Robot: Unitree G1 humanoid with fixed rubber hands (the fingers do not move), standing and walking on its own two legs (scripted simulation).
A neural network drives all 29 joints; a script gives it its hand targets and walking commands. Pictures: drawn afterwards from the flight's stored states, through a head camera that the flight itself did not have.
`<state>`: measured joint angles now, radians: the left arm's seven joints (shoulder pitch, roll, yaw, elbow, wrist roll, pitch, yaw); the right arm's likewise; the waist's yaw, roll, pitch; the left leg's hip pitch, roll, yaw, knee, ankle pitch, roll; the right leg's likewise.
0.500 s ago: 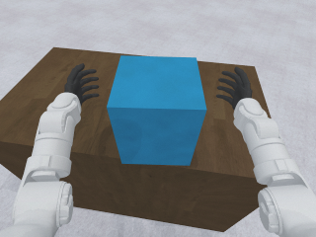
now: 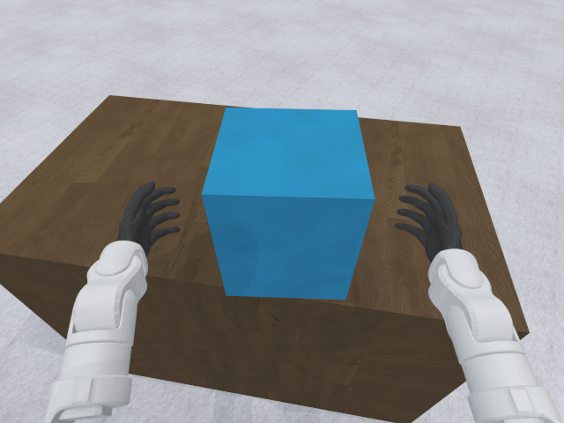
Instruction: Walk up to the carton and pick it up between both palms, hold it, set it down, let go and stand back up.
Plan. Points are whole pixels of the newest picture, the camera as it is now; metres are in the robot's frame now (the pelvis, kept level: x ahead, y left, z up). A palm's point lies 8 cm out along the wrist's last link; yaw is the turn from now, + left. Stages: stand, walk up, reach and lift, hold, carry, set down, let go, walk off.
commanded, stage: set down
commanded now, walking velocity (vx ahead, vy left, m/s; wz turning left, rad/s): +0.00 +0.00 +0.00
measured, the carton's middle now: (288, 207) +0.43 +0.02 +0.06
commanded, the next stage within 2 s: let go in 1.64 s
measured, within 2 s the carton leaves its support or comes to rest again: neither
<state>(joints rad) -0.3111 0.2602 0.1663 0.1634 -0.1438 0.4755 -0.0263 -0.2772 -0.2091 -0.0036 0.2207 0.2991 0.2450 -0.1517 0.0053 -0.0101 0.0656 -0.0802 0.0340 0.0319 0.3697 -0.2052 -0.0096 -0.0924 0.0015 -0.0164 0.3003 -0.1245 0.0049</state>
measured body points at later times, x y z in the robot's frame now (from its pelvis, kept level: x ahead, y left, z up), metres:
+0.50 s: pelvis +0.01 -0.01 +0.00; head -0.01 +0.00 +0.45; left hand +0.27 +0.23 +0.05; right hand +0.27 -0.19 +0.06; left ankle +0.00 +0.12 -0.75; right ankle +0.03 -0.12 -0.75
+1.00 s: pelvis +0.03 +0.00 +0.00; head +0.04 +0.01 +0.45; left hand +0.23 +0.24 -0.01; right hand +0.24 -0.20 +0.00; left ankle +0.00 +0.12 -0.75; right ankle +0.03 -0.12 -0.75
